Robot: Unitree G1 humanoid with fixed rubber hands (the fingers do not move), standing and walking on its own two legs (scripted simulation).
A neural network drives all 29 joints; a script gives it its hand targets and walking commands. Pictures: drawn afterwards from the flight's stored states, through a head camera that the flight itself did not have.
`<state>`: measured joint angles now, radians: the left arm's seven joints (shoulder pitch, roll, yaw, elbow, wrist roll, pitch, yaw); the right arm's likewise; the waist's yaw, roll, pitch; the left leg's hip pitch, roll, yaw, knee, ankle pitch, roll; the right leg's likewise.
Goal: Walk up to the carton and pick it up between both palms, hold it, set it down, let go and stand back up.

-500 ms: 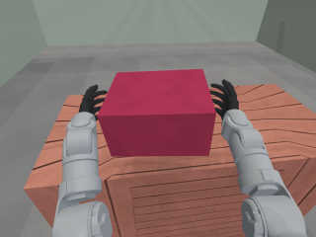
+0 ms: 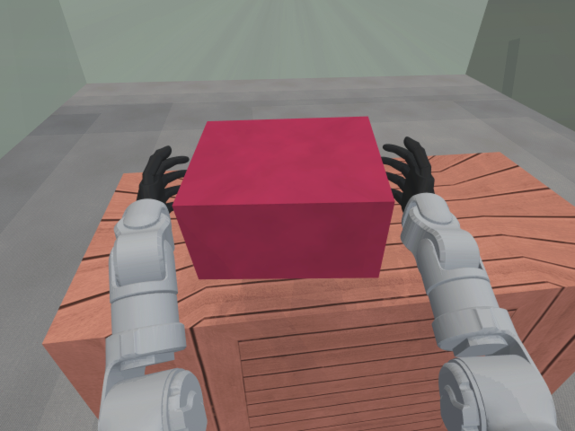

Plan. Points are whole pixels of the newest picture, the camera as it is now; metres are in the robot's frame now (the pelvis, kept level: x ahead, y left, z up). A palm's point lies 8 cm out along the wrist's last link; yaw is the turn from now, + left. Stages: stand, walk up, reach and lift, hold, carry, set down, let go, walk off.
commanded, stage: hold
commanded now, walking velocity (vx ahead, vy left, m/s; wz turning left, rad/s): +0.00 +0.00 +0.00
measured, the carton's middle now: (287, 194) +0.42 -0.01 +0.18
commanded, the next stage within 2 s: none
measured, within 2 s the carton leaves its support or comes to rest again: neither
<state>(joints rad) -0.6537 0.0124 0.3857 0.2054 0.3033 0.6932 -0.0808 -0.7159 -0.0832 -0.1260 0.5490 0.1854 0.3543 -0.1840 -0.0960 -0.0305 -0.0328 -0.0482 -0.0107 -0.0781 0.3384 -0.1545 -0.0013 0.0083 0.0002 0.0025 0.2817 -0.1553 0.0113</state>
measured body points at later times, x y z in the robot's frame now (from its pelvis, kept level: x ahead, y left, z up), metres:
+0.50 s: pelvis +0.00 +0.00 +0.00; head -0.07 +0.02 +0.44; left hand +0.37 +0.17 +0.22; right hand +0.37 -0.18 +0.22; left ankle +0.03 +0.12 -0.75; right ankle +0.01 -0.13 -0.75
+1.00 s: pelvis +0.00 +0.00 +0.00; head -0.07 +0.02 +0.44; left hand +0.37 +0.17 +0.22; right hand +0.37 -0.18 +0.22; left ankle +0.03 +0.12 -0.75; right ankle +0.01 -0.13 -0.75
